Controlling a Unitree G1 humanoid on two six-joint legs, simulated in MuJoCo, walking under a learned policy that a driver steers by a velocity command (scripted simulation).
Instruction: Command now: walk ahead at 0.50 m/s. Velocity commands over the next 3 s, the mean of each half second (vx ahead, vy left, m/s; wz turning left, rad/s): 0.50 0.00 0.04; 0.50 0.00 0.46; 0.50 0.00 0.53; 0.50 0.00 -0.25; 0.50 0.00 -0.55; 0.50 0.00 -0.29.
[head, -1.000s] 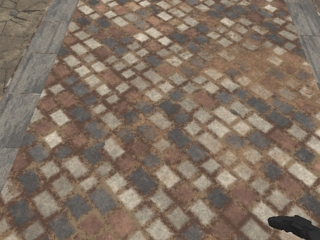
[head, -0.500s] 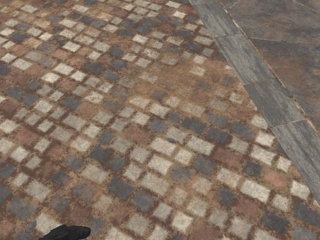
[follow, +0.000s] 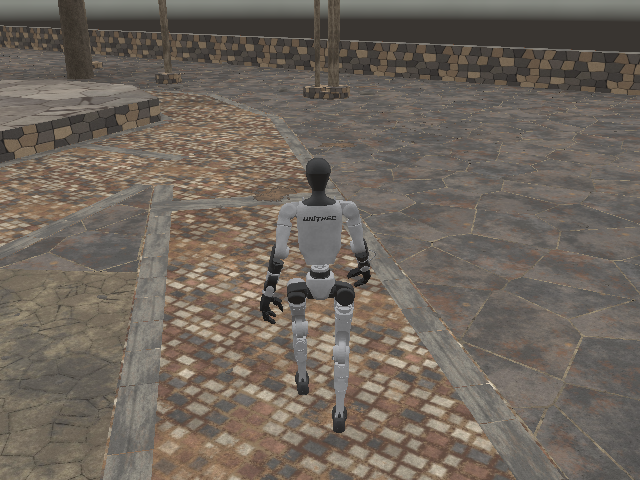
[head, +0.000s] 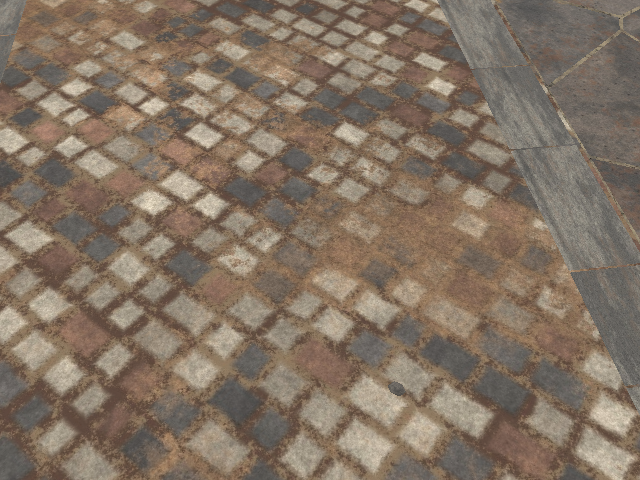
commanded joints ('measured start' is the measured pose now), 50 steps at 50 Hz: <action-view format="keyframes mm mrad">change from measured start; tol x32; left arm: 1 -25 141 21 -55 -6 -8 7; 23 -494 58 3 -219 5 22 -31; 29 10 306 83 -113 47 -15 8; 50 -22 123 46 -39 2 -23 23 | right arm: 1 412 -188 -65 70 -27 -29 -31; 29 489 12 -19 144 63 -36 -34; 50 -78 -43 -33 -32 -7 37 42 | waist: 1 -219 8 -207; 50 -30 -87 68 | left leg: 1 541 87 -126 -76 -76 93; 3 755 375 -754 -263 -178 229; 8 324 194 -267 -368 52 111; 27 456 127 -154 -6 516 67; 30 -132 -56 -126 700 -394 21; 50 -121 26 53 121 17 29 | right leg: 1 -252 -187 14 553 741 -78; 3 -720 4 114 1045 -97 -43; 23 -717 -121 7 337 336 16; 27 -297 -63 -1 184 266 -39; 30 115 -502 676 8 -11 -191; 35 -255 -338 174 -88 268 -85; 50 -56 -348 -184 -44 685 -80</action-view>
